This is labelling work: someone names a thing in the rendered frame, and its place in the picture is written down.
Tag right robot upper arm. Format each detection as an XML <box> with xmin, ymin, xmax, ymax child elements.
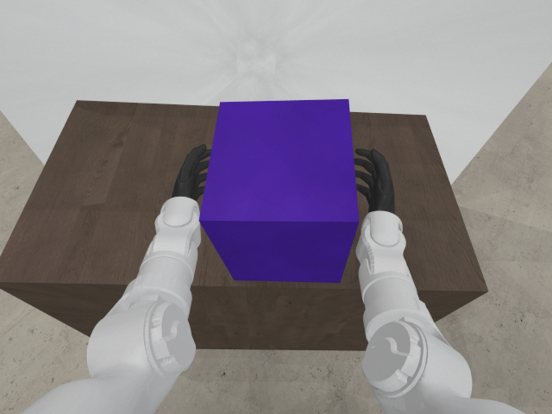
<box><xmin>361</xmin><ymin>321</ymin><xmax>525</xmax><ymax>414</ymax></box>

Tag robot left forearm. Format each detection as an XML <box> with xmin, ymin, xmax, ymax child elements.
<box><xmin>87</xmin><ymin>197</ymin><xmax>201</xmax><ymax>374</ymax></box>

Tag robot right forearm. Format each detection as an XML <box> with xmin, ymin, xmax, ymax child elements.
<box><xmin>356</xmin><ymin>210</ymin><xmax>452</xmax><ymax>348</ymax></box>

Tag carton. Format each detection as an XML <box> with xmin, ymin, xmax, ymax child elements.
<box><xmin>199</xmin><ymin>99</ymin><xmax>360</xmax><ymax>283</ymax></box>

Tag pedestal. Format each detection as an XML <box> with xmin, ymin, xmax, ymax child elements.
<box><xmin>0</xmin><ymin>100</ymin><xmax>488</xmax><ymax>351</ymax></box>

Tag left robot hand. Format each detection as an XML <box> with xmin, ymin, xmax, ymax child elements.
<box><xmin>172</xmin><ymin>144</ymin><xmax>211</xmax><ymax>201</ymax></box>

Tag left robot upper arm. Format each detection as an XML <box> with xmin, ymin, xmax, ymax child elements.
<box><xmin>20</xmin><ymin>300</ymin><xmax>196</xmax><ymax>414</ymax></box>

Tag right robot hand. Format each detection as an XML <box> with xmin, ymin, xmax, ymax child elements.
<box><xmin>354</xmin><ymin>148</ymin><xmax>395</xmax><ymax>215</ymax></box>

